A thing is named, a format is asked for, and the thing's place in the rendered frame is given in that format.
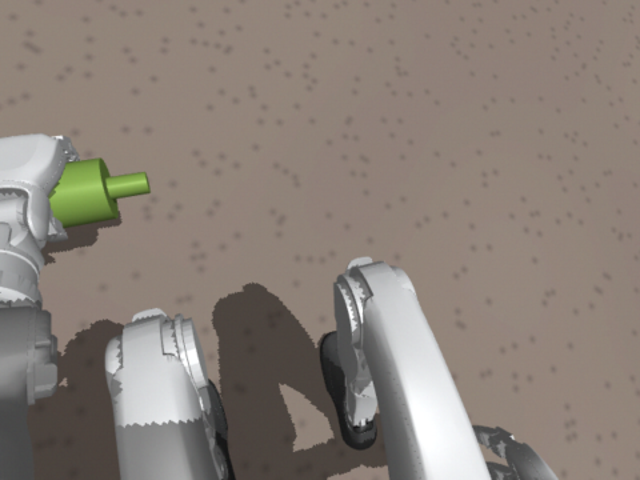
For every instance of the right robot hand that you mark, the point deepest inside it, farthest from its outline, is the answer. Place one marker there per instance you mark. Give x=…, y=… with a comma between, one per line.
x=524, y=463

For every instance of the left robot foot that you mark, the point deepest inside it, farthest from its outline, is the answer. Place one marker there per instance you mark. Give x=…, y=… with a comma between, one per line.
x=221, y=428

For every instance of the bottle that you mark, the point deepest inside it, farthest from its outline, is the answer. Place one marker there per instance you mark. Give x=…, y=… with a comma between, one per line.
x=86, y=193

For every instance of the left robot arm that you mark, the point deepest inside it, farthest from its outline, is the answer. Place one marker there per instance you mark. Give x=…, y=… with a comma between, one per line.
x=28, y=350

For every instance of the left robot hand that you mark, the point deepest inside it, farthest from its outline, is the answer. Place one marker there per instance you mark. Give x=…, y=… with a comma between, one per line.
x=38, y=160

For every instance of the right robot foot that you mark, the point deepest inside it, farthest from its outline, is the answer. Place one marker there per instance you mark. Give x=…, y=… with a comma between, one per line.
x=356, y=437

